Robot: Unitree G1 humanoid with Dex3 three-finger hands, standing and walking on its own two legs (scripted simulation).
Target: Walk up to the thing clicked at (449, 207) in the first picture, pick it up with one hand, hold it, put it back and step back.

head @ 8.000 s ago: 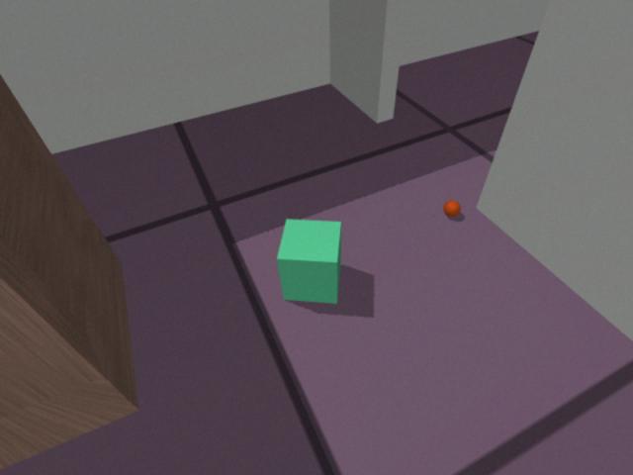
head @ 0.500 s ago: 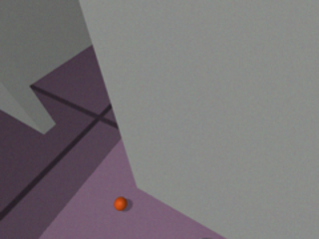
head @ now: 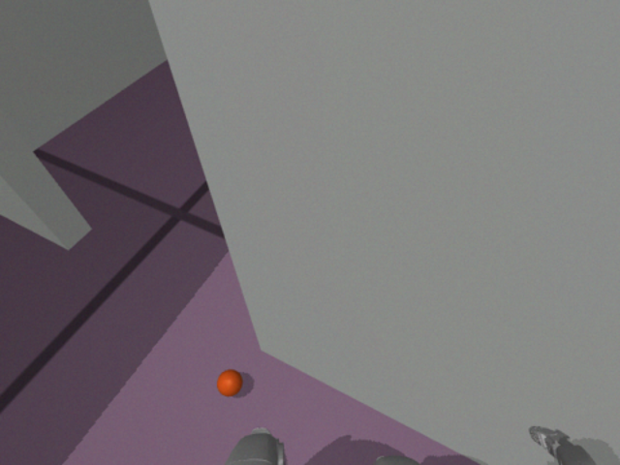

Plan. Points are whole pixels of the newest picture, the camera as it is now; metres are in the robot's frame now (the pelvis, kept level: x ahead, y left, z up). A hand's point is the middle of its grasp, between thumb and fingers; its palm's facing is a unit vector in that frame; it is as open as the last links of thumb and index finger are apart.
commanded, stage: walk up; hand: left
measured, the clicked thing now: (229, 382) +0.42 +0.29 -0.70
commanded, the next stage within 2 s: none
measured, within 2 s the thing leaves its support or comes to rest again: neither
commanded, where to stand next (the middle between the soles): +0.05 -0.01 m, yaw +4 degrees
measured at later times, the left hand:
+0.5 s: hand out of the picture +0.07 +0.28 -0.12, palm faces +0.01 -0.93 -0.38, open 7.4 cm
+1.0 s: hand out of the picture +0.08 +0.29 -0.13, palm faces +0.06 -0.91 -0.40, open 7.4 cm
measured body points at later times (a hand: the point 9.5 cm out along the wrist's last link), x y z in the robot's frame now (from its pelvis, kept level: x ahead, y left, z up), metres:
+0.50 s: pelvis +0.04 +0.00 +0.03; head +0.05 +0.01 +0.48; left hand +0.07 +0.33 -0.10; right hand +0.12 -0.31 -0.09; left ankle +0.08 +0.10 -0.70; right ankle +0.06 -0.13 -0.67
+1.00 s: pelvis +0.02 +0.01 +0.01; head +0.03 +0.01 +0.46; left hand +0.07 +0.34 -0.10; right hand +0.07 -0.30 -0.11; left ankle -0.02 +0.13 -0.70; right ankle +0.10 -0.13 -0.69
